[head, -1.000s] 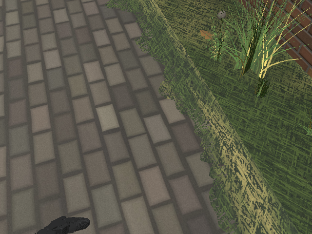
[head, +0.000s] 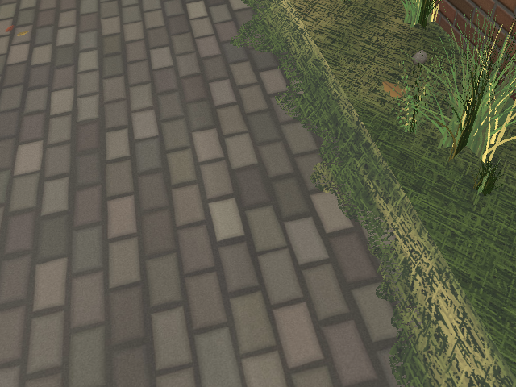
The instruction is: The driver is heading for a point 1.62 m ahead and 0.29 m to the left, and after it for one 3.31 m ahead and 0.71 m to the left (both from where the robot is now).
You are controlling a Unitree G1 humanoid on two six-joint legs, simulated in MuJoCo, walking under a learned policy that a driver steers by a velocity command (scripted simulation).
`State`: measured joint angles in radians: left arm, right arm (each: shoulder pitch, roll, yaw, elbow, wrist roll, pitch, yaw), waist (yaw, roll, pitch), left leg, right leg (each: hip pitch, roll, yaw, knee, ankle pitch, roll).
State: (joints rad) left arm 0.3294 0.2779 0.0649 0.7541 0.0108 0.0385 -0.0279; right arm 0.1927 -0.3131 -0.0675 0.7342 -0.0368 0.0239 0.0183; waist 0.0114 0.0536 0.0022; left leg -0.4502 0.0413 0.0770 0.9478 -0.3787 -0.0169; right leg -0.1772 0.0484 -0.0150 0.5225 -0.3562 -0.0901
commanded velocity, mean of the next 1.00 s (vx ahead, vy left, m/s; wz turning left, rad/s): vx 0.89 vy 0.00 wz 0.36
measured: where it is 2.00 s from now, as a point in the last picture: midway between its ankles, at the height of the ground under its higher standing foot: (199, 107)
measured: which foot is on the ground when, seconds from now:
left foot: up 0.00-0.40, down 0.42-0.88, up 0.90-1.00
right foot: down 0.00-0.44, up 0.46-0.84, down 0.86-1.00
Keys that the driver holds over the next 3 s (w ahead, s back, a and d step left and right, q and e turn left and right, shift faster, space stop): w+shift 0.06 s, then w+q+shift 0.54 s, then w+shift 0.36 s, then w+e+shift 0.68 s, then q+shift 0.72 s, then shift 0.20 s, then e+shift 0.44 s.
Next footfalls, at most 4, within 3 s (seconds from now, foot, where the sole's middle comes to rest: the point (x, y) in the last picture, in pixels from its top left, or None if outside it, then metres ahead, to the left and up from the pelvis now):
0.42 left None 0.44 0.07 -0.77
0.86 right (275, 254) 0.92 0.05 -0.77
1.28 left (169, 190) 1.21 0.42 -0.77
1.72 right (223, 108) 1.66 0.26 -0.77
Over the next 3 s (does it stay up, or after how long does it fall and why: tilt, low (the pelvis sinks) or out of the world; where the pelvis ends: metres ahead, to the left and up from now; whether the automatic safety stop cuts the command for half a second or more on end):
stays up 1.75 0.30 0.01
